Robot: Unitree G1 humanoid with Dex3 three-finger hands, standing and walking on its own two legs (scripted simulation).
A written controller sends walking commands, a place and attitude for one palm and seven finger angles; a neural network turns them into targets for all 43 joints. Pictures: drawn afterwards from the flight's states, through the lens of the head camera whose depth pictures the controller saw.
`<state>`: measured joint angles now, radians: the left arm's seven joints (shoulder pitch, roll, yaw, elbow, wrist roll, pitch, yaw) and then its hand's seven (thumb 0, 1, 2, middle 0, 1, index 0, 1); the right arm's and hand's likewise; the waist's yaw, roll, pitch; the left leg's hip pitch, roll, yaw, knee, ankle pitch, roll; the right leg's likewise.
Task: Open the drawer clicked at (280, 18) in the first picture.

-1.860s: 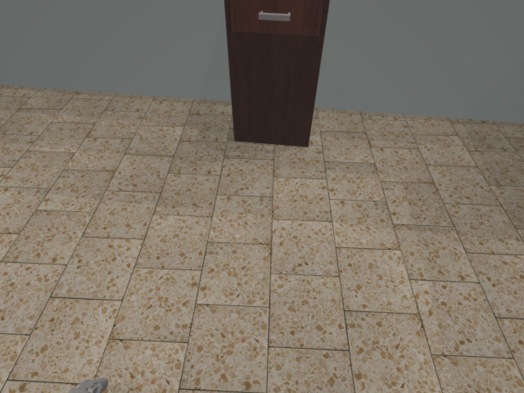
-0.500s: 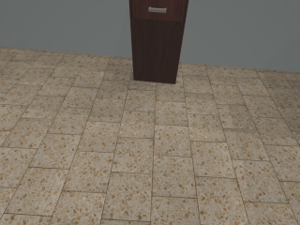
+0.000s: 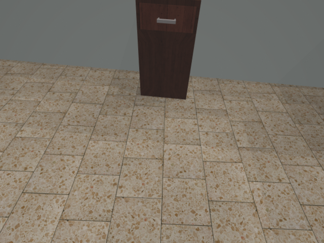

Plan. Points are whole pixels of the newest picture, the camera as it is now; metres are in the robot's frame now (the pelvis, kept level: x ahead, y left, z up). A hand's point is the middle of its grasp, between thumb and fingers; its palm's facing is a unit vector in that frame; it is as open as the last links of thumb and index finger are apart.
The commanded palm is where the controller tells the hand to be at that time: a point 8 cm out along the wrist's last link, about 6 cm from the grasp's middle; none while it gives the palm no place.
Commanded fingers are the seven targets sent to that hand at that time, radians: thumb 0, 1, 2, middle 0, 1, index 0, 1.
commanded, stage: walk to a spot facing it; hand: left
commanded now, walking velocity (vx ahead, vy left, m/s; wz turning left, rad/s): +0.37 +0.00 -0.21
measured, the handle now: (166, 20) +1.58 +0.08 -0.02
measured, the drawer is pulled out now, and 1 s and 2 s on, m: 0.00 0.00 0.00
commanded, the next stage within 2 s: turn to face it in 1.54 s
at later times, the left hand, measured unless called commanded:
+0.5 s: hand (123, 199) +0.30 +0.15 -0.18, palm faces -0.11 -0.97 -0.24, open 7.3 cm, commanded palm none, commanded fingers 0.00 0.90 0.90 -0.20 -0.30 -0.20 -0.30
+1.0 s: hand (122, 178) +0.38 +0.17 -0.18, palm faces -0.06 -0.99 -0.12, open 7.3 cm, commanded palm none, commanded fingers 0.00 0.90 0.90 -0.20 -0.30 -0.20 -0.30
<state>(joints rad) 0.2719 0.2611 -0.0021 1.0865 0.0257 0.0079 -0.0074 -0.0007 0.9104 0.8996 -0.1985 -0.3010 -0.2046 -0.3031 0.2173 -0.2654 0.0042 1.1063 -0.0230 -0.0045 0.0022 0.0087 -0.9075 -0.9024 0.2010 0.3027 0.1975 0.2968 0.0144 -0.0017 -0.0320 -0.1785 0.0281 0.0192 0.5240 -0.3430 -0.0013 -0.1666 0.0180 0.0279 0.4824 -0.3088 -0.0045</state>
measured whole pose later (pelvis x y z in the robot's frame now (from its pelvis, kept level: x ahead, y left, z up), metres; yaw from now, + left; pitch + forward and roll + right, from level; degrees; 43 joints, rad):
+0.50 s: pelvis +0.17 -0.04 -0.03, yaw -6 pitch -2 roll -1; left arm 0.12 0.22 0.06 0.99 0.02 -0.07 -0.01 0.00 0.93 0.90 -0.20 -0.30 -0.20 -0.30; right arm 0.54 -0.11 -0.03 1.25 -0.01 -0.04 -0.02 0.01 -0.91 -0.90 0.20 0.30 0.20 0.30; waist -0.04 0.01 0.11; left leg -0.13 0.09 0.06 1.03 -0.51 0.01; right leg -0.44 -0.03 -0.16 0.69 -0.22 -0.08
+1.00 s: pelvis +0.37 +0.00 +0.00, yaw -7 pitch -1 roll -1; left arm 0.34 0.18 0.07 1.10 0.04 -0.01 -0.02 0.00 0.92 0.90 -0.20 -0.30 -0.20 -0.30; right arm 0.26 -0.14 -0.06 1.02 -0.02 -0.10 -0.03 -0.01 -0.95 -0.90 0.20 0.30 0.20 0.30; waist 0.01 -0.05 0.00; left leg -0.22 0.05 0.20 0.49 -0.26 0.05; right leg -0.46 -0.07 -0.05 1.16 -0.30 -0.01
